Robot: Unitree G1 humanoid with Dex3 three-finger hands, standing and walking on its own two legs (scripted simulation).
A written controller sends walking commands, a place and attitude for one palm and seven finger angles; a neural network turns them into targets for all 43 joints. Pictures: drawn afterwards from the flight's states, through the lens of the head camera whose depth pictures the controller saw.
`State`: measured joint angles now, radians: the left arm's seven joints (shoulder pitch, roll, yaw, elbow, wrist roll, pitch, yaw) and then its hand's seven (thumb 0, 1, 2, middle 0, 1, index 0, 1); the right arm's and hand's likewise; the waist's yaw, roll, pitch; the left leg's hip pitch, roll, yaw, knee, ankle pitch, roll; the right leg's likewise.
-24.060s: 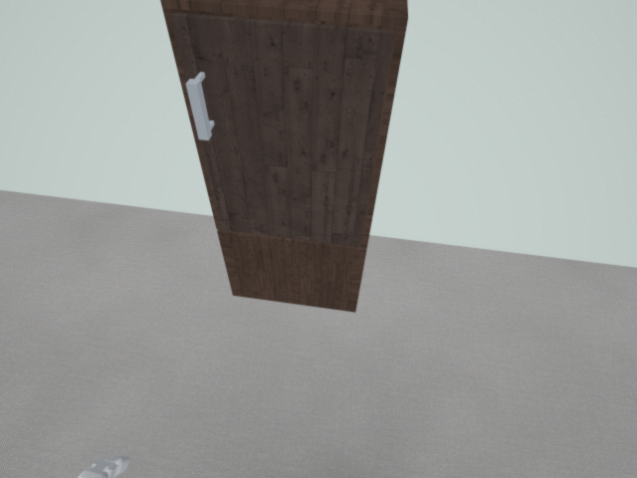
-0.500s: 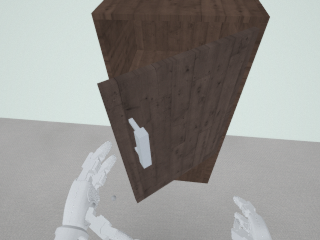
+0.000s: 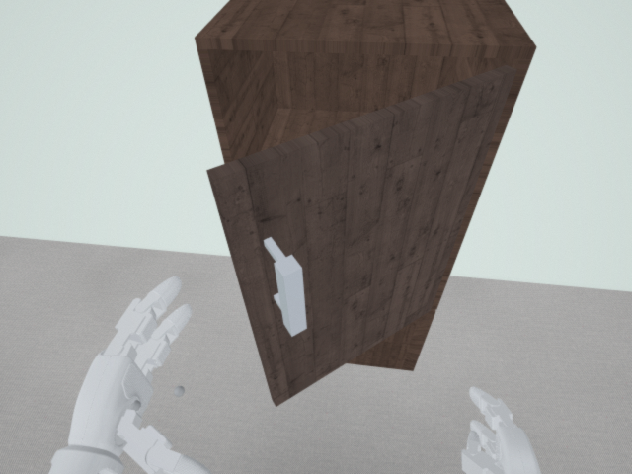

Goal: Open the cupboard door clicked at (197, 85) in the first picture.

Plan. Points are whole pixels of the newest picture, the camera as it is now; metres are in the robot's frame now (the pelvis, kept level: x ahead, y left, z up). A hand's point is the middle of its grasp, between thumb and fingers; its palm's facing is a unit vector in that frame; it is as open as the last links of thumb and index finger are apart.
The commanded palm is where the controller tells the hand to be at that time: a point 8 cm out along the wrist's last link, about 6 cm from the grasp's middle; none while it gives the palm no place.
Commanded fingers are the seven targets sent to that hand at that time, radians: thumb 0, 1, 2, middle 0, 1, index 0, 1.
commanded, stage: draw the hand back to the body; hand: left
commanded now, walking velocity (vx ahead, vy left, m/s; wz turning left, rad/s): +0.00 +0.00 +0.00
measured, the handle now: (283, 287) +0.33 +0.07 +0.09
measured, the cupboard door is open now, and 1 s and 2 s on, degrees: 39 39 39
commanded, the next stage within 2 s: step back with the hand held close in 1.32 s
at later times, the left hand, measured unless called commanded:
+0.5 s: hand (84, 371) +0.19 +0.23 +0.14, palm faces +0.25 -0.92 -0.31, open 14.3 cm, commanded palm +0.15 +0.28 +0.17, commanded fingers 0.00 0.17 0.58 -0.17 -0.30 -0.17 -0.30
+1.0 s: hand (8, 305) +0.22 +0.28 +0.20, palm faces +0.43 -0.80 -0.42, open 8.4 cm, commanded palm +0.17 +0.32 +0.21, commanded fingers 0.00 0.90 0.90 -0.20 -0.30 -0.20 -0.30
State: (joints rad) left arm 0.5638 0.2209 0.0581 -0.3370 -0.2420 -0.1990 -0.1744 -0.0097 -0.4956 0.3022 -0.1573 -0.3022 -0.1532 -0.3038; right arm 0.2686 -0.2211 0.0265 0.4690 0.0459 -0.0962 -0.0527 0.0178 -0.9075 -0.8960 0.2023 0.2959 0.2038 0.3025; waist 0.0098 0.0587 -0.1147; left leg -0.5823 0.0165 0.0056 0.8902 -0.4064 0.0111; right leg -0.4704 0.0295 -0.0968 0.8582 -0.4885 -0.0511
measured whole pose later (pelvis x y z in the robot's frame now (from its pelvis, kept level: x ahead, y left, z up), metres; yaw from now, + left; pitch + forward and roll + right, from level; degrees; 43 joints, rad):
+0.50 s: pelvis +0.01 +0.02 +0.03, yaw +0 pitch +0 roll -2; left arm 0.59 0.30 0.13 -0.46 -0.07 -0.03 0.09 -0.01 -0.15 0.45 -0.17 -0.30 -0.17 -0.30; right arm 0.23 -0.22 0.06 0.54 0.02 -0.11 -0.10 0.02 -0.91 -0.90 0.20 0.30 0.20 0.30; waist 0.05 0.05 -0.03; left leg -0.33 -0.01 0.02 0.64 -0.31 0.04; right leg -0.21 0.02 -0.08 0.57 -0.36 -0.02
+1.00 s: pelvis +0.02 +0.02 +0.05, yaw -1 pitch -3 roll -1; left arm 0.50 0.37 0.34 -0.43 -0.07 -0.05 0.12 0.01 0.70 0.82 -0.21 -0.30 -0.20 -0.30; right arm 0.20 -0.23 0.03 0.62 0.01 -0.08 -0.06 0.02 -0.91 -0.90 0.20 0.30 0.21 0.30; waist 0.07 0.05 0.00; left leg -0.15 -0.02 0.05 0.44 -0.24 0.04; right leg -0.04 0.01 -0.05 0.38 -0.29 -0.01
